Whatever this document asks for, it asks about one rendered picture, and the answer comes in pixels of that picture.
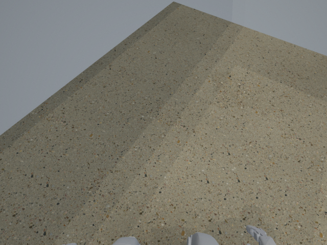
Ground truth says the robot right thigh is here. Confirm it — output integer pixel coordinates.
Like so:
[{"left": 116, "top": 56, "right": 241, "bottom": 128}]
[{"left": 186, "top": 232, "right": 219, "bottom": 245}]

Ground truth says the robot right hand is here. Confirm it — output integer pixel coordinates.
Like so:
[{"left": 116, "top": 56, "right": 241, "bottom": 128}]
[{"left": 246, "top": 225, "right": 276, "bottom": 245}]

